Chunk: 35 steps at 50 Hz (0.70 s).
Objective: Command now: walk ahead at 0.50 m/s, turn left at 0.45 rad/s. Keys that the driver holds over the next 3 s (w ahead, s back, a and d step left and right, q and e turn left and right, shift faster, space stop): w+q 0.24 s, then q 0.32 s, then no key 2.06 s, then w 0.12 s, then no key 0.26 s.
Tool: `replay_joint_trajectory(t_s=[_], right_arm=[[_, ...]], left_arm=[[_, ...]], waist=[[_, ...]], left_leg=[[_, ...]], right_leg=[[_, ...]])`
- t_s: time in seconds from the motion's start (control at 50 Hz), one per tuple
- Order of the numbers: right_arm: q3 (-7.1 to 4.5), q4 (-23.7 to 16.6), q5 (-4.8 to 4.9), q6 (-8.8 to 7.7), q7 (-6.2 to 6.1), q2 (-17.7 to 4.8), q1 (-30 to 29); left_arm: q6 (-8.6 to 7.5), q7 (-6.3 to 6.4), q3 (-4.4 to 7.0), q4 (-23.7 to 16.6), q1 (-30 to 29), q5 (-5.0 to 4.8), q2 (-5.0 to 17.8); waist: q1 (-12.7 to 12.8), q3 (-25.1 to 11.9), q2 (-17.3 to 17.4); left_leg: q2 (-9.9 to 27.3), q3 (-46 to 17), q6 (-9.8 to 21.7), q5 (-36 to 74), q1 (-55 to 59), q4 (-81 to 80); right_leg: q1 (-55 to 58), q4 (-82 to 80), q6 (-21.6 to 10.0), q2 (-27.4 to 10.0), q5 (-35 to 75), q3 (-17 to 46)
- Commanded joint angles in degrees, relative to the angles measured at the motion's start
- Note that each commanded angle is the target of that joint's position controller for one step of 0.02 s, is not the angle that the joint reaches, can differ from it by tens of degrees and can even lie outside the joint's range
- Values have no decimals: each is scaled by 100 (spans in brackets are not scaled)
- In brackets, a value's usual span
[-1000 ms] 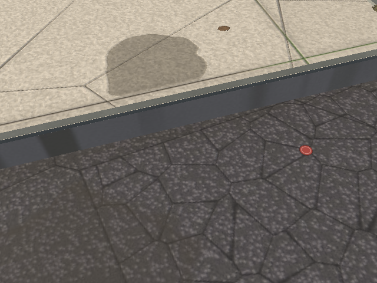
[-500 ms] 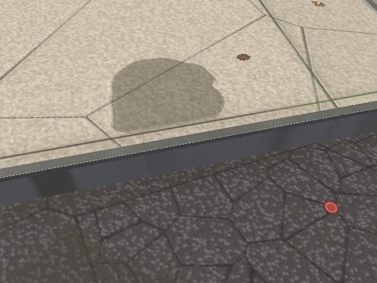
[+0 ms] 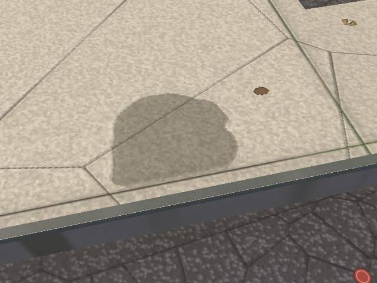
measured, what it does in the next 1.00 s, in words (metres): walks ahead, turning left: left foot, then right foot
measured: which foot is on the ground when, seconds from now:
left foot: up 0.00-0.38, down 0.40-1.00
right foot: down 0.00-0.38, up 0.40-0.90, down 0.92-1.00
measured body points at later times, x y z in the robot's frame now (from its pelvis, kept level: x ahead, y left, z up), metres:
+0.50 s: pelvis +0.21 +0.05 -0.01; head +0.26 +0.09 +0.44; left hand +0.19 +0.33 -0.15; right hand +0.44 -0.16 -0.11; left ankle +0.27 +0.13 -0.73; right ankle +0.14 -0.11 -0.64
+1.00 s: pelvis +0.29 +0.05 +0.01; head +0.30 +0.05 +0.45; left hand +0.29 +0.35 -0.11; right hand +0.51 -0.14 -0.12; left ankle +0.28 +0.13 -0.73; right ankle +0.34 -0.07 -0.74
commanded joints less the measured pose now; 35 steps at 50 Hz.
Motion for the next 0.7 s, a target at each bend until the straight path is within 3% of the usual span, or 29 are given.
replay_joint_trajectory(t_s=[0.02, 0.1, 0.16, 0.24, 0.28, 0.34, 0.36, 0.38, 0.4, 0.42, 0.44, 0.46, 0.48, 0.5, 0.52, 0.6, 0.7], right_arm=[[-111, -339, -89, 62, 91, -417, -21], [-71, -495, -129, 212, 229, -211, -493], [-29, -674, -132, 204, 310, -138, -1068], [73, -889, -118, 165, 381, -17, -1748], [83, -963, -153, 159, 388, -41, -1925], [38, -914, -220, 131, 338, -154, -1626], [-10, -804, -260, 82, 292, -237, -1204], [-84, -580, -320, -6, 204, -374, -474], [-239, -474, -357, -65, 93, -949, 105], [-424, -600, -199, 8, 29, -1735, -41], [-440, -646, 77, 97, -9, -1537, 201], [-370, -683, 97, 143, -48, -1300, -258], [-264, -730, 104, 181, -71, -893, -668], [-200, -768, 129, 206, -104, -682, -918], [-160, -811, 125, 228, -116, -566, -1080], [-218, -783, 15, 177, -65, -802, -976], [-152, -627, -36, 220, -109, -693, -779]], left_arm=[[-61, 65, 191, 19, 680, -97, 618], [-215, 50, 243, 255, 913, -178, 695], [-215, 65, 260, 412, 1043, -170, 694], [-225, 76, 296, 585, 1158, -163, 800], [-186, 97, 316, 677, 1235, -182, 871], [-64, 147, 374, 766, 1263, -222, 1051], [-6, 160, 392, 764, 1226, -243, 1110], [44, 159, 385, 732, 1169, -264, 1116], [55, 154, 344, 586, 1378, -213, 965], [101, 123, 206, 336, 1927, -296, 368], [182, 147, 279, 413, 1429, -153, 813], [190, 141, 252, 341, 1127, -231, 671], [188, 162, 222, 377, 975, -210, 607], [238, 175, 235, 376, 905, -123, 653], [330, 177, 236, 417, 1044, -58, 681], [518, 190, 228, 469, 1086, -111, 591], [612, 217, 245, 418, 577, -135, 607]], waist=[[346, -379, -948], [290, -209, -762], [351, 34, -672], [443, 160, -658], [452, 248, -622], [321, -15, -732], [155, -268, -679], [-182, -725, -367], [-322, -1284, 377], [155, -1998, 1550], [-199, -2316, 297], [-26, -1575, 256], [153, -941, 70], [309, -634, 173], [435, -639, 269], [480, -886, 145], [263, -685, 337]], left_leg=[[510, -152, -17, 457, -1475, 390], [603, -64, -136, 992, -1772, 190], [665, 38, -229, 1541, -2071, -492], [593, 429, -168, 2108, -1554, -1717], [463, 665, -69, 1971, -1319, -2110], [93, 870, 183, 1462, -854, -2479], [-112, 913, 301, 1427, -407, -2705], [-287, 871, 452, 2019, 523, -3192], [708, -250, 660, 3930, 1855, -3161], [2418, -2580, 1788, 6987, 3306, -2987], [2199, -2461, 1780, 6766, 3124, -3171], [1994, -1862, 1674, 6242, 2429, -3372], [1627, -1514, 1417, 5667, 1701, -3633], [1338, -1338, 1213, 5327, 1263, -3791], [1179, -1191, 1120, 5138, 928, -3914], [1069, -1144, 1054, 4626, 576, -4066], [1058, -1396, 917, 3144, 650, -4343]], right_leg=[[1644, -1734, -548, -1458, 119, 1447], [1595, -2076, -717, -1505, 626, 766], [1666, -2264, -747, -1465, 648, 270], [1598, -2177, -604, -1337, 1060, -459], [1735, -1822, -512, -1355, 2051, -700], [2194, -733, -353, -1376, 4050, -903], [2228, 48, -310, -1300, 4358, -951], [1925, 1275, -145, -1095, 3918, -1069], [763, 2893, 129, -840, 1665, -1106], [-1117, 4839, 443, 232, -2974, -759], [-1198, 4959, 386, 27, -2650, 340], [-1333, 4789, 353, -175, -2134, 446], [-1246, 4301, 352, -351, -1744, 469], [-1099, 3976, 366, -417, -1520, 494], [-798, 3811, 397, -402, -1372, 488], [-514, 3410, 419, -218, -1101, 474], [-637, 2628, 394, -193, -879, 553]])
